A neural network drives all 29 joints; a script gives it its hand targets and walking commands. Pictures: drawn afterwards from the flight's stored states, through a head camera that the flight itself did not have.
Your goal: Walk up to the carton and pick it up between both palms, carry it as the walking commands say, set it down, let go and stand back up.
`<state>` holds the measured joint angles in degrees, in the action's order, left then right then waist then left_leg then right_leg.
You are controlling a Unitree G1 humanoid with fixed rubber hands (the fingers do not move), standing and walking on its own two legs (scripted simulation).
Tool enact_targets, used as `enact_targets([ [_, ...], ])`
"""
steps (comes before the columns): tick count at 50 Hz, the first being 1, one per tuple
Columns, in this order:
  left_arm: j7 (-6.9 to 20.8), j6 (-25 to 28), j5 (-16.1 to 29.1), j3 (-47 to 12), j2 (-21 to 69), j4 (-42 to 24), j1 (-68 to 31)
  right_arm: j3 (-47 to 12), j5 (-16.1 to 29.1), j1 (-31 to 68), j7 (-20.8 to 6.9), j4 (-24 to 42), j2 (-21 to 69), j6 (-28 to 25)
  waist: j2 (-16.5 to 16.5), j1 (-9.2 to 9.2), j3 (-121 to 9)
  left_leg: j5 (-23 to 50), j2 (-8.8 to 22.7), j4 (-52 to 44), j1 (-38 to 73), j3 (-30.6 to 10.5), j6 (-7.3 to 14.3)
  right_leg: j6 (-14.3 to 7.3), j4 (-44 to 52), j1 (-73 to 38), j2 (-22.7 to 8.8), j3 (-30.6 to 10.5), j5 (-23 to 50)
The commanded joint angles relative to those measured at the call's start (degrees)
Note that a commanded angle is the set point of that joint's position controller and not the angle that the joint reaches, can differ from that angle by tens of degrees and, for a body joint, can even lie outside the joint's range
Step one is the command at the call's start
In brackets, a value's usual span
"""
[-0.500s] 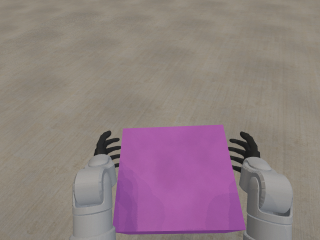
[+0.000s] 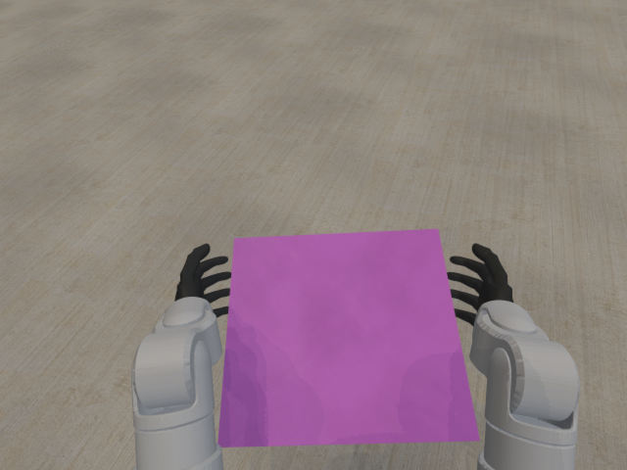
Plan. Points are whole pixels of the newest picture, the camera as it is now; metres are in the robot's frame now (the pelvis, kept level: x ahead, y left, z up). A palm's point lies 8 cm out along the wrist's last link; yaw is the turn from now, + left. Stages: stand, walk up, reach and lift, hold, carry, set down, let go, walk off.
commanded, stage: carry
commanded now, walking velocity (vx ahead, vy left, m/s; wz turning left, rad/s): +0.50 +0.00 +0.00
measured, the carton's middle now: (339, 340) +0.28 -0.01 +0.01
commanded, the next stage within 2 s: none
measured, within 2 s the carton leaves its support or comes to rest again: neither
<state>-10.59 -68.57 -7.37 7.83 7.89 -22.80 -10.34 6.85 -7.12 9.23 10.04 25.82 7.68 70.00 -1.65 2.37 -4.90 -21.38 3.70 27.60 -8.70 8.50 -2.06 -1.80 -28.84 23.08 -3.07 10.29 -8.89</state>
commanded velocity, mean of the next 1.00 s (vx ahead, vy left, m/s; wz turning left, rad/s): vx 0.50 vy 0.00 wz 0.00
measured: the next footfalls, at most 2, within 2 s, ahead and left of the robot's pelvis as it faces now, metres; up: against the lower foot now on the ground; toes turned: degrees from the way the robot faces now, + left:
left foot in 0.38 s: +0.36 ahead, +0.12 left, +0.00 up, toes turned +11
right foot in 0.72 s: +0.57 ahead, -0.11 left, +0.00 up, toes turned -11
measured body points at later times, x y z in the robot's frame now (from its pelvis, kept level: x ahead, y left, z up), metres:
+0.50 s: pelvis +0.30 +0.02 +0.01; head +0.30 +0.01 +0.46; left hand +0.57 +0.18 +0.09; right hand +0.57 -0.16 +0.08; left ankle +0.33 +0.11 -0.73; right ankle +0.17 -0.09 -0.65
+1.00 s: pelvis +0.59 -0.03 +0.02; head +0.61 -0.05 +0.47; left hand +0.85 +0.16 +0.11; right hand +0.88 -0.18 +0.10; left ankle +0.66 +0.12 -0.69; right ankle +0.53 -0.10 -0.73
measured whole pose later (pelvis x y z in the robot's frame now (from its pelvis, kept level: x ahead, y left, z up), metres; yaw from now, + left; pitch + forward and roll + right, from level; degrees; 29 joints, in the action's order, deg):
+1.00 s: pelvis +0.59 -0.03 +0.02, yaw +3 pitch +5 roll +3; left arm -11.6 -67.5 -5.4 6.6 7.4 -25.9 -6.0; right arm 5.6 -7.1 6.5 8.9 27.2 7.4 68.6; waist 0.5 -2.1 -3.9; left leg -14.1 3.2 38.1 -30.3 6.9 -0.3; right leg -2.5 -16.8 7.1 -3.8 13.2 -14.9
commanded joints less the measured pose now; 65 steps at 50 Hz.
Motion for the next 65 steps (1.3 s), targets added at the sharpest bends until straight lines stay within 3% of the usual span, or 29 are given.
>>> enact_targets([
  [1, 14.82, -1.14, 21.5, -37.51, 51.49, -1.96, -18.83, -41.1, 24.39, 26.15, -15.63, 3.73, 50.98, 0.86, 18.02, -3.93, -17.37, -0.62, -3.49, 24.56, -26.08, 0.07, -0.15, -10.84, 13.76, -36.32, -18.76, -30.6, 0.56],
  [2, 14.74, -1.33, 21.57, -37.1, 51.78, -1.66, -18.12, -41.59, 24.65, 26.98, -15.7, 3.64, 50.87, 1.21, 16.62, -4.41, -15.31, -8.87, -3.09, 31.22, -34.93, -5.45, 0.81, -14.43, 13.13, -38.87, -21.75, -33.81, 9.93],
  [4, 15.07, -0.75, 22.34, -37.57, 53.58, -2.93, -19.32, -41.54, 25.09, 26.07, -15.72, 2.59, 53.22, 0.84, 6.36, -3.95, -15.44, -6.35, 0.69, 31.03, -35.82, -9.32, 1.55, -12.06, 11.14, -37.55, -20.33, -26.47, 15.94],
  [5, 15.38, -0.32, 23.05, -38.28, 54.39, -4.04, -20.88, -40.97, 24.89, 25.79, -15.82, 2.16, 54.28, 0.35, 5.54, -3.76, -14.17, -4.6, 1.81, 25.44, -34.2, -8.91, 1.35, -10.11, 12.99, -35.16, -19.22, -22.86, 12.85],
  [14, 17.08, -0.05, 27.25, -42.06, 51.97, -8.12, -22.12, -39.79, 20.78, 20.09, -13.41, 3.55, 52.38, -1.55, 10.86, -3.72, -9.4, 14.75, -4.04, 1.56, -17.06, 2.58, 2.23, -3.52, 11.86, -27.18, -11.77, -3.85, 25.01],
  [17, 16.93, -1.04, 26.84, -41.59, 49.88, -7.43, -20.97, -39.51, 21.21, 19.84, -13.24, 3.5, 50.74, -0.68, 9.99, -2.66, -11.25, 18.28, -6.68, -5.19, -2.19, 6.65, 3.4, -0.87, 0.66, -23.1, -10.19, 1.37, 32.03],
  [18, 16.79, -1.39, 26.22, -41.38, 48.79, -7.2, -21.09, -39.18, 21.54, 19.57, -13.29, 2.6, 50.38, -0.38, 8.81, -1.87, -14.64, 17.92, -5.13, -4.51, 8.39, 5.17, 4.13, 0.3, -5.86, -18.05, -9.01, 2.5, 29.07],
  [19, 16.74, -1.82, 25.99, -41.54, 47.82, -7.32, -22.57, -38.65, 21.5, 19.97, -13.34, 2.29, 49.7, -0.03, 4.6, -0.4, -18.34, 8.51, 4.13, -5.94, 18.0, -6.96, 6.31, 1.61, -16.85, -9.6, -7.66, 2.18, 18.35],
  [20, 16.87, -2.47, 26.47, -41.55, 47.84, -8.13, -23.28, -37.95, 21.11, 19.32, -13.43, 1.02, 48.77, 0.25, -8.56, 0.13, -21.63, 5.32, 19.27, -10.93, 24.67, -32.93, 14.6, 3.45, -31.96, 4.1, -1.25, 0.52, -1.81],
  [21, 17.16, -2.54, 26.34, -41.07, 48.47, -7.28, -23.2, -38.06, 21.57, 20.41, -13.62, 1.22, 50.27, 0.23, -11.0, -0.63, -18.52, 11.06, 21.98, -14.76, 25.07, -38.68, 18.03, 3.62, -38.14, 13.44, 2.02, -5.9, -20.71],
  [22, 17.14, -2.24, 26.28, -41.12, 50.03, -6.33, -23.96, -38.24, 21.91, 21.65, -13.82, 1.73, 51.99, -0.02, -6.02, -0.49, -14.81, 18.12, 19.99, -13.39, 20.67, -31.45, 17.13, 2.65, -40.47, 15.97, -0.62, -9.05, -18.57],
  [24, 17.18, -1.28, 25.96, -41.17, 53.65, -5.77, -23.76, -38.98, 23.21, 23.92, -14.68, 1.89, 55.47, -0.64, -0.36, -1.13, -14.07, 18.35, 15.86, -13.5, 15.44, -21.11, 13.81, 2.45, -36.17, 14.06, -3.82, -10.08, -13.74],
  [28, 16.34, 0.42, 23.99, -40.87, 55.48, -5.47, -21.38, -39.89, 24.44, 23.42, -15.94, 3.04, 55.37, -1.6, -4.86, -1.33, -11.49, 17.35, 12.76, -15.79, 9.68, -10.42, 11.45, 2.37, -17.27, 9.21, -2.48, -4.78, -12.31],
  [32, 15.58, 0.22, 23.54, -40.96, 53.96, -6.45, -18.82, -40.34, 23.95, 20.6, -16.04, 3.84, 52.93, -1.31, -8.35, -1.25, -11.54, 24.46, 10.84, -12.85, 7.06, -3.21, 8.48, 1.84, -3.61, 1.17, 0.74, -0.08, -0.99],
  [35, 15.35, -0.42, 23.46, -40.54, 52.69, -5.96, -18.33, -40.38, 23.37, 20.13, -15.7, 3.95, 50.63, -0.64, -3.55, -2.23, -14.32, 31.62, 6.44, 0.4, 1.49, 3.91, 3.88, 0.74, 5.37, -15.96, 3.14, 3.57, 5.03],
  [36, 15.32, -0.8, 23.14, -40.1, 51.89, -5.44, -18.05, -40.19, 23.12, 20.37, -15.6, 3.76, 49.62, -0.34, -1.21, -2.8, -16.0, 28.51, 4.37, 7.69, -5.11, 5.18, 1.94, -0.73, 6.66, -24.81, 0.3, -0.05, 2.2],
  [37, 15.02, -1.24, 22.35, -39.49, 50.21, -4.76, -17.56, -39.89, 22.87, 21.23, -15.55, 4.03, 48.5, 0.28, 8.17, -3.75, -18.01, 19.05, 0.76, 19.74, -14.82, 4.92, -0.06, -6.06, 10.77, -31.2, -12.21, -16.78, -5.42],
  [38, 14.83, -1.29, 21.82, -38.72, 50.36, -3.21, -16.85, -40.72, 23.11, 23.67, -15.54, 5.32, 47.85, 0.7, 18.83, -4.42, -16.54, -5.53, -4.87, 31.09, -27.53, 0.21, -0.35, -13.15, 15.64, -35.74, -20.27, -34.85, -1.06],
  [39, 14.94, -1.43, 22.44, -38.62, 50.79, -3.44, -17.39, -40.97, 23.4, 23.9, -15.43, 4.28, 48.93, 0.91, 13.42, -4.24, -15.76, -8.02, -1.99, 36.53, -32.64, -6.36, 0.88, -14.55, 14.01, -35.79, -22.32, -33.39, 6.69],
  [41, 15.42, -0.45, 23.36, -39.6, 53.5, -4.82, -19.44, -41.08, 23.9, 23.74, -15.57, 3.38, 52.53, 0.21, 6.1, -3.78, -15.73, -4.79, 1.93, 34.01, -32.15, -9.03, 1.65, -11.37, 13.33, -32.4, -20.37, -25.2, 10.06],
  [43, 16.2, 0.38, 25.06, -41.17, 55.07, -6.98, -21.65, -40.51, 23.48, 23.01, -15.62, 3.5, 54.4, -1.01, 6.91, -3.51, -13.33, -2.0, 2.2, 23.41, -28.18, -6.98, 1.27, -8.12, 15.62, -28.11, -17.23, -16.95, 7.18],
  [51, 17.07, 0.43, 27.18, -42.67, 51.29, -9.21, -20.55, -40.28, 20.8, 18.67, -13.54, 4.18, 51.75, -2.06, 10.79, -3.67, -9.08, 13.5, -2.21, 4.94, -20.69, 1.96, 2.09, -4.23, 14.93, -27.0, -12.39, -3.55, 19.52],
  [56, 16.56, -1.01, 26.3, -41.66, 48.39, -8.42, -18.72, -40.27, 21.96, 18.97, -13.39, 4.92, 49.28, -0.54, 9.96, -2.71, -10.99, 17.8, -5.75, -5.4, -2.41, 8.02, 3.55, -0.69, -0.37, -24.39, -10.56, 2.8, 33.03],
  [57, 16.37, -1.31, 25.66, -41.59, 47.31, -8.29, -19.18, -39.88, 22.27, 18.75, -13.46, 3.97, 49.07, -0.25, 8.94, -1.76, -14.91, 16.99, -3.3, -4.04, 9.26, 4.86, 4.64, 0.51, -7.58, -18.34, -9.39, 3.09, 29.71],
  [58, 16.33, -1.76, 25.69, -42.03, 46.78, -8.68, -20.9, -39.13, 22.03, 18.98, -13.49, 3.6, 48.36, 0.06, 2.38, -0.21, -18.02, 8.28, 8.34, -7.02, 18.16, -11.31, 7.34, 1.89, -20.91, -8.83, -7.43, 2.48, 16.51],
  [59, 16.54, -2.22, 26.16, -42.16, 47.43, -9.42, -21.26, -38.53, 21.92, 18.46, -13.78, 2.07, 48.15, 0.1, -11.88, -0.63, -20.33, 11.09, 21.73, -12.82, 24.95, -36.29, 15.95, 3.6, -33.39, 6.31, 0.49, -0.96, -13.25],
  [60, 16.65, -2.06, 26.08, -41.57, 48.0, -8.36, -21.74, -38.71, 22.52, 19.98, -13.94, 2.88, 49.86, -0.03, -10.19, -0.81, -16.84, 18.75, 22.16, -14.12, 24.46, -35.37, 17.8, 3.56, -40.55, 13.68, 1.33, -7.35, -20.68],
  [62, 16.86, -1.29, 26.15, -41.95, 51.85, -7.42, -22.12, -38.93, 22.95, 21.21, -14.48, 2.62, 53.57, -0.72, -2.07, -0.89, -14.07, 28.32, 18.07, -11.56, 18.97, -22.68, 15.71, 2.27, -40.75, 15.42, -2.67, -10.72, -15.42],
  [65, 16.63, 0.47, 24.98, -41.84, 54.77, -6.96, -20.99, -39.91, 24.37, 22.29, -15.61, 3.58, 55.51, -1.88, -3.32, -1.36, -12.98, 23.93, 13.94, -13.51, 13.84, -11.89, 11.66, 2.2, -25.13, 10.55, -2.84, -6.98, -12.28],
])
